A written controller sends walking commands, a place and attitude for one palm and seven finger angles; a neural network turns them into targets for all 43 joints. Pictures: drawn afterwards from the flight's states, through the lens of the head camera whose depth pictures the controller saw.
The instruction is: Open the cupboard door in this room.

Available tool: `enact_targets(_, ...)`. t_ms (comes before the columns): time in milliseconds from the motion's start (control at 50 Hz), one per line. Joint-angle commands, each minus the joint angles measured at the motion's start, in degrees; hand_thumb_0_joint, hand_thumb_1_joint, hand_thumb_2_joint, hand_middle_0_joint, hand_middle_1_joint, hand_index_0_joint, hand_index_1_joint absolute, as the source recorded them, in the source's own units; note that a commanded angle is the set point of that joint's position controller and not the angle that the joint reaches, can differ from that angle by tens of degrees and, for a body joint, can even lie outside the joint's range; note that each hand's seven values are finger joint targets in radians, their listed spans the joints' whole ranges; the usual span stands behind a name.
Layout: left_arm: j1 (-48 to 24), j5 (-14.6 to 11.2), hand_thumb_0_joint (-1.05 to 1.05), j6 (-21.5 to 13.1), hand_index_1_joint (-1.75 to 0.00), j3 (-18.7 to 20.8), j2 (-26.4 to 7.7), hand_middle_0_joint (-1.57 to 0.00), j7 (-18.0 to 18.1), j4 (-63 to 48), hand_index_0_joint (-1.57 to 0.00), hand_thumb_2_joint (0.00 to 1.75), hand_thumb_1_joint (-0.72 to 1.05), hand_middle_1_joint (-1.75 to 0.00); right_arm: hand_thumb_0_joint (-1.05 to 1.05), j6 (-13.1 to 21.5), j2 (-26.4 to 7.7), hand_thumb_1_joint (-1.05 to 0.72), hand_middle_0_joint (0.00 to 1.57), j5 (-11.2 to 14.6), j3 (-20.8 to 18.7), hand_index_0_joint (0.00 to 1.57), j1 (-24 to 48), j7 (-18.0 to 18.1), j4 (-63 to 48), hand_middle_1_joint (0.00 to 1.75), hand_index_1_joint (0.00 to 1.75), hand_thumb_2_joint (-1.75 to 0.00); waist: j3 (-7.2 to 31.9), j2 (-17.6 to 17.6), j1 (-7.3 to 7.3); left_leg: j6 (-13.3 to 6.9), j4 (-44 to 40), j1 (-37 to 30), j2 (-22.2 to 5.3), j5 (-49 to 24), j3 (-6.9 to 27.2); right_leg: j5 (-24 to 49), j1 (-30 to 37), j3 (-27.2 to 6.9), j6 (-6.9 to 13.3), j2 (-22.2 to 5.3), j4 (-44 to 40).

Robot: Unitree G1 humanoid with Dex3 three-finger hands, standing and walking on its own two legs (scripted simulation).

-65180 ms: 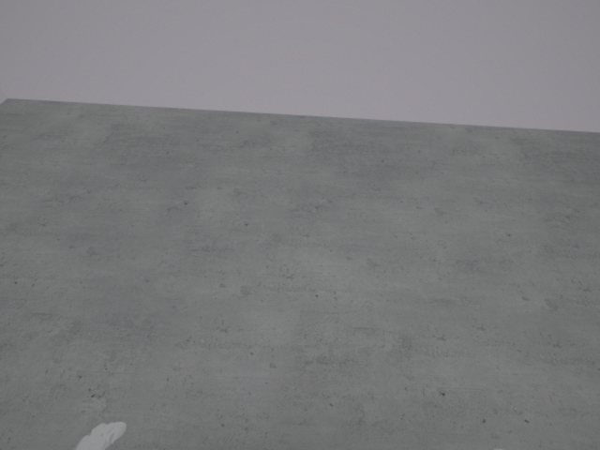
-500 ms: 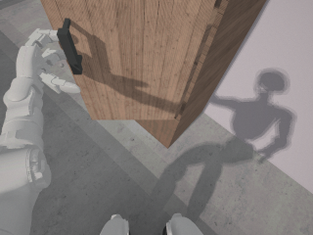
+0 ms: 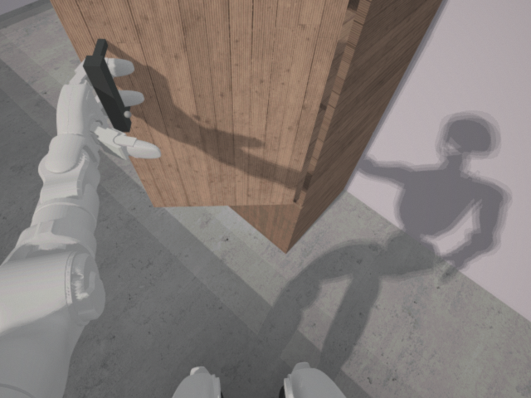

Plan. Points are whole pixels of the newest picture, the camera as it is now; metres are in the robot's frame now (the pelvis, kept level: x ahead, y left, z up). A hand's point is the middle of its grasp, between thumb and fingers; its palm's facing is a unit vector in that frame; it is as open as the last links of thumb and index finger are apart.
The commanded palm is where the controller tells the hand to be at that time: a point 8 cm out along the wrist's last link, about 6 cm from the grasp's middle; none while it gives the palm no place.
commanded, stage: slide the fingers in behind the handle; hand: left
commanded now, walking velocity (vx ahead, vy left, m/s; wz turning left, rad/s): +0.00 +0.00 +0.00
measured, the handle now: (112, 88) +0.56 +0.19 +0.11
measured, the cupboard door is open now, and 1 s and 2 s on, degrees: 45 45 79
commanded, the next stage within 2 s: close the thumb around the handle in 0.28 s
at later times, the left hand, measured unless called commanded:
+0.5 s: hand (115, 117) +0.50 +0.18 +0.10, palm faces -0.03 -1.00 +0.00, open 13.7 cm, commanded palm +0.48 +0.22 +0.11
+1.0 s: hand (122, 116) +0.50 +0.17 +0.11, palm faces -0.03 -1.00 +0.00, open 5.7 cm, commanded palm +0.48 +0.22 +0.11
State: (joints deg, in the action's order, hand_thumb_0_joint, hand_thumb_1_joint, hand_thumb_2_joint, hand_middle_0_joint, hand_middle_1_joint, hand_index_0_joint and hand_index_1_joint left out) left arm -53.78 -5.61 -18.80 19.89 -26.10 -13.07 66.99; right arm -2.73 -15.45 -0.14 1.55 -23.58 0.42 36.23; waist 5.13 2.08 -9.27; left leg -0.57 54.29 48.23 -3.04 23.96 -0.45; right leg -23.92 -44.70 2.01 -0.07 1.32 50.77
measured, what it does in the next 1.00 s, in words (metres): stands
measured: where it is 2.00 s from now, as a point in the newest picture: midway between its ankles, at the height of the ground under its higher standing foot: outside the picture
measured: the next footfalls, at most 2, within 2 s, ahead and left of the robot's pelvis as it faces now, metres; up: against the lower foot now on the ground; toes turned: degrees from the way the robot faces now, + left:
none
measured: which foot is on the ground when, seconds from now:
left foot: down 0.00-1.00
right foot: down 0.00-1.00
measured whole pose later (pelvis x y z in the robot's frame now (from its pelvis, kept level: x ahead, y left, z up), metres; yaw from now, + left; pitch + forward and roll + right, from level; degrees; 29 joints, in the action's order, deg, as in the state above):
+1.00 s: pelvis +0.00 +0.01 +0.00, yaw +0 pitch +17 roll -3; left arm -52.2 -6.0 -19.4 19.2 -25.1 -12.7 66.2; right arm -3.0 -15.1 0.0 1.6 -23.2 0.3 36.2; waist 5.5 2.2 -8.7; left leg -1.0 54.1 47.0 -2.6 24.1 -0.8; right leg -23.9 -43.5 1.6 -0.6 1.0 50.4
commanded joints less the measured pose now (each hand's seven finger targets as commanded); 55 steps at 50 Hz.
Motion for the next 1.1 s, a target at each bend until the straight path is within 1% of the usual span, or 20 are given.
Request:
enact_targets(0,-27.3,-0.3,0.00,-4.5,-1.20,3.5,-16.7,-0.30,0.9,-12.4,-0.30,0.30,-0.50,-1.20,0.00,1.1,-9.8,-0.90,0.20,0.1,-3.3,0.20,-8.7,0.8,-3.6,0.30,0.30,-0.90,25.4,2.9,-0.67,-1.5,-5.0,-19.3,2.3,-18.8,2.0,19.7,8.6,-0.6,0.8,1.8,-5.9)
enact_targets(80,-25.6,-0.2,0.00,-4.4,-1.20,2.9,-16.6,-0.30,-0.1,-11.8,-0.30,0.30,-0.50,-1.20,0.00,1.0,-9.7,-0.90,0.20,0.5,-3.3,0.20,-8.2,1.1,-4.1,0.30,0.30,-0.90,25.2,2.4,-0.52,-1.6,-5.2,-18.1,2.4,-17.6,1.4,20.2,10.1,-1.2,0.6,1.8,-6.3)
enact_targets(120,-25.2,-0.7,0.00,-4.7,-1.20,4.1,-17.7,-0.30,-0.7,-12.6,-0.30,0.30,-0.50,-1.20,0.00,0.9,-9.9,-0.90,0.20,0.5,-3.5,0.20,-8.4,1.3,-4.2,0.30,0.30,-0.90,27.2,2.3,0.00,-1.6,-5.1,-19.0,2.5,-19.8,1.4,22.7,11.6,-1.2,0.7,1.8,-5.9)
enact_targets(160,-24.7,-1.5,0.00,-4.7,-1.20,3.4,-16.4,-0.30,-1.5,-14.0,-0.30,0.30,-0.50,-1.20,0.00,0.9,-9.7,-0.90,0.20,0.5,-3.6,0.20,-8.0,1.2,-4.5,0.30,0.30,-0.90,28.3,3.2,0.05,-1.5,-5.1,-20.3,2.5,-20.5,1.2,23.6,11.9,-1.2,0.7,1.8,-6.2)
enact_targets(240,-23.5,-1.8,0.00,-4.0,-1.20,1.2,-14.1,-0.30,-2.3,-11.9,-0.30,0.30,-0.50,-1.20,0.00,0.7,-9.7,-0.90,0.20,0.8,-3.5,0.20,-7.8,1.2,-4.2,0.30,0.30,-0.90,24.0,1.8,-0.81,-1.7,-5.5,-18.4,2.5,-18.4,0.9,22.2,10.7,-1.2,0.5,1.9,-6.9)
enact_targets(260,-23.2,-1.8,0.00,-3.7,-1.20,2.6,-15.8,-0.30,-2.3,-11.6,-0.30,0.30,-0.50,-1.20,0.00,0.6,-9.9,-0.90,0.20,0.7,-3.6,0.20,-7.9,1.3,-4.2,0.30,0.30,-0.90,23.5,1.1,-0.51,-1.8,-5.6,-17.4,2.5,-17.8,0.9,22.1,11.5,-1.4,0.5,1.8,-7.1)
enact_targets(280,-22.9,-1.8,0.00,-3.3,-1.20,1.7,-15.0,-0.30,-2.5,-11.0,-0.30,0.30,-0.50,-1.20,0.00,0.5,-10.0,-0.90,0.20,0.9,-3.5,0.20,-7.7,1.4,-4.2,0.30,0.30,-0.90,22.9,0.7,-1.00,-1.9,-5.7,-17.0,2.5,-16.9,0.8,21.4,10.9,-1.4,0.4,1.8,-7.3)
enact_targets(320,-24.2,-1.9,0.00,-3.5,-1.20,2.2,-15.9,-0.30,-2.7,-12.1,-0.30,0.30,-0.50,-1.20,0.00,0.6,-9.9,-0.90,0.20,0.8,-3.5,0.20,-7.6,1.6,-4.2,0.30,0.30,-0.90,23.9,2.3,-0.63,-1.8,-5.6,-17.7,2.6,-17.8,0.9,21.9,11.1,-1.5,0.6,1.6,-7.0)
enact_targets(360,-25.2,-2.0,0.00,-3.5,-1.20,1.0,-14.4,-0.30,-2.8,-11.6,-0.30,0.30,-0.50,-1.20,0.00,0.7,-9.8,-0.90,0.20,0.8,-3.4,0.20,-7.6,1.6,-4.0,0.30,0.30,-0.90,22.8,2.6,-1.22,-1.7,-5.6,-18.3,2.5,-17.2,1.2,20.5,9.4,-1.2,0.6,1.7,-7.1)
enact_targets(420,-26.2,-2.2,0.00,-5.0,-1.22,2.4,-16.0,-0.31,-2.6,-14.5,-0.31,0.37,-0.33,-1.22,0.00,1.0,-10.0,-0.90,0.20,0.6,-3.6,0.20,-7.5,1.5,-3.8,0.30,0.30,-0.90,26.5,5.7,-0.61,-1.4,-5.0,-21.7,2.3,-19.7,1.7,21.2,8.6,-1.2,0.9,1.8,-6.4)
enact_targets(500,-26.8,-2.2,0.00,-5.1,-1.24,0.8,-13.6,-0.33,-2.6,-13.3,-0.33,0.47,-0.11,-1.24,0.00,1.2,-9.8,-0.90,0.20,0.5,-3.6,0.20,-7.7,1.4,-3.3,0.30,0.30,-0.90,25.3,4.5,-1.36,-1.4,-4.8,-22.3,2.1,-20.0,2.3,20.0,6.8,-0.4,0.9,1.9,-6.1)
enact_targets(560,-25.7,-1.9,0.00,-4.5,-1.26,1.2,-14.1,-0.34,-2.1,-13.2,-0.34,0.54,0.06,-1.26,0.00,1.1,-10.0,-0.90,0.20,0.5,-3.6,0.20,-7.5,1.2,-3.4,0.30,0.30,-0.90,26.3,5.9,-0.50,-1.0,-5.2,-23.2,2.0,-20.7,2.6,19.5,6.3,-0.1,1.0,1.8,-5.9)
enact_targets(620,-25.2,-1.8,0.00,-4.4,-1.28,1.9,-14.5,-0.35,-1.6,-13.8,-0.35,0.61,0.23,-1.28,0.00,1.0,-10.0,-0.90,0.20,0.5,-3.6,0.20,-7.7,1.1,-3.6,0.30,0.30,-0.90,27.3,4.3,-0.22,-0.9,-5.2,-23.6,1.8,-22.4,2.8,20.6,6.9,0.2,1.0,2.0,-5.5)
enact_targets(820,-22.8,-1.5,0.00,-5.0,-1.34,1.2,-12.3,-0.39,-0.4,-14.5,-0.39,0.85,0.79,-1.34,0.00,0.7,-9.7,-0.90,0.20,0.3,-3.8,0.20,-7.5,0.6,-4.2,0.30,0.30,-0.90,25.9,4.2,0.37,-0.7,-5.6,-23.8,1.8,-22.7,2.7,20.4,6.8,0.4,1.1,2.1,-5.7)
enact_targets(860,-23.2,-1.5,0.00,-4.4,-1.35,-0.7,-10.4,-0.40,-0.4,-12.7,-0.40,0.90,0.90,-1.35,0.00,0.5,-9.6,-0.90,0.20,0.5,-3.7,0.20,-7.4,0.6,-4.0,0.30,0.30,-0.90,22.5,3.0,-0.62,-0.7,-6.1,-22.5,1.6,-20.6,2.8,18.6,5.3,0.7,1.1,2.1,-6.0)
enact_targets(900,-26.0,-1.6,0.00,-4.5,-1.35,-1.2,-9.4,-0.40,-0.1,-13.4,-0.40,0.90,0.90,-1.35,0.00,0.8,-9.6,-0.90,0.20,0.3,-3.8,0.20,-7.7,0.6,-3.7,0.30,0.30,-0.90,22.1,3.2,-1.35,-0.9,-6.0,-23.0,1.7,-19.6,3.0,17.4,4.2,0.7,1.1,2.2,-6.2)
enact_targets(940,-25.5,-1.3,0.00,-4.6,-1.35,1.8,-13.5,-0.40,0.3,-12.9,-0.40,0.90,0.90,-1.35,0.00,0.7,-10.1,-0.90,0.20,0.3,-3.9,0.20,-7.7,0.8,-3.5,0.30,0.30,-0.90,23.7,2.8,-0.53,-0.8,-6.1,-22.7,1.7,-19.2,3.1,17.3,5.2,0.3,1.2,2.0,-6.1)
enact_targets(1000,-26.3,-1.2,0.00,-5.4,-1.35,-0.3,-10.6,-0.40,0.5,-13.9,-0.40,0.90,0.90,-1.35,0.00,1.2,-9.5,-0.90,0.20,0.1,-3.7,0.20,-7.8,0.7,-3.7,0.30,0.30,-0.90,25.0,3.8,-0.70,-0.8,-5.7,-23.7,1.9,-20.5,3.2,17.9,5.2,0.5,1.2,2.0,-5.6)
enact_targets(1020,-27.0,-0.8,0.00,-5.7,-1.35,-0.1,-11.2,-0.40,0.6,-14.4,-0.40,0.90,0.90,-1.35,0.00,1.2,-9.6,-0.90,0.20,0.1,-3.7,0.20,-7.5,0.6,-3.4,0.30,0.30,-0.90,25.6,5.3,-0.63,-0.6,-5.5,-24.2,1.8,-20.5,3.2,17.8,4.5,0.3,1.1,1.9,-5.6)
enact_targets(1080,-25.9,-0.7,0.00,-5.1,-1.35,0.9,-12.8,-0.40,0.8,-11.8,-0.40,0.90,0.90,-1.35,0.00,1.1,-9.9,-0.90,0.20,0.2,-3.6,0.20,-7.7,0.7,-3.4,0.30,0.30,-0.90,23.6,2.3,-0.80,-0.9,-5.8,-21.3,1.9,-18.0,3.0,16.7,5.5,0.1,1.0,2.0,-6.0)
